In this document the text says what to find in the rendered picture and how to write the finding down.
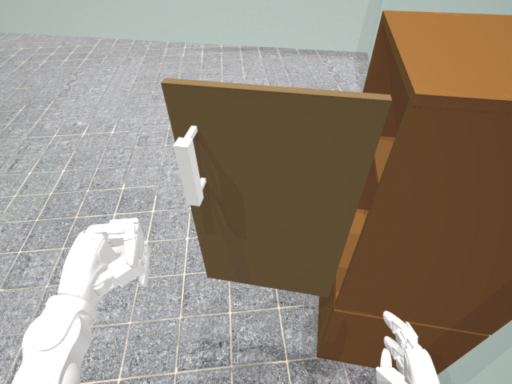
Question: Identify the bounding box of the robot left forearm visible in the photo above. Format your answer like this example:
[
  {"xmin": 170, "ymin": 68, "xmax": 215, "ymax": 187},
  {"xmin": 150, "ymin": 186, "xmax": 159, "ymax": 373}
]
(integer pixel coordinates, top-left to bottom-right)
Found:
[{"xmin": 11, "ymin": 294, "xmax": 98, "ymax": 384}]

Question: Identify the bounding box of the robot right hand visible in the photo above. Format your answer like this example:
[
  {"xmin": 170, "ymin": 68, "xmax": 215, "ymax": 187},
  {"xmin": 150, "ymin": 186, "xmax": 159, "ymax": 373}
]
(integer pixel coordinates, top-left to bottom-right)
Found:
[{"xmin": 376, "ymin": 311, "xmax": 440, "ymax": 384}]

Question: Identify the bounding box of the handle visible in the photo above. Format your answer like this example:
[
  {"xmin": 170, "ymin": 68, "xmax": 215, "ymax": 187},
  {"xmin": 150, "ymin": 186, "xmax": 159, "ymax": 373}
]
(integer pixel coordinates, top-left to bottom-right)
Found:
[{"xmin": 174, "ymin": 126, "xmax": 206, "ymax": 206}]

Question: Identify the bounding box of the robot left hand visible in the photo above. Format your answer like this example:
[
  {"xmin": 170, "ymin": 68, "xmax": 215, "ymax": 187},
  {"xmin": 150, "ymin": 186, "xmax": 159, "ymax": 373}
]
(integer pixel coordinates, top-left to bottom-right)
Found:
[{"xmin": 58, "ymin": 218, "xmax": 151, "ymax": 307}]

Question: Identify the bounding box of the cupboard door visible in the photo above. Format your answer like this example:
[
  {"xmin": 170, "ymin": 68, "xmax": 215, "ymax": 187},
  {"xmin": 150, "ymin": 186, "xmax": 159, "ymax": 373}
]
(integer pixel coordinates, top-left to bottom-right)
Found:
[{"xmin": 161, "ymin": 78, "xmax": 392, "ymax": 298}]

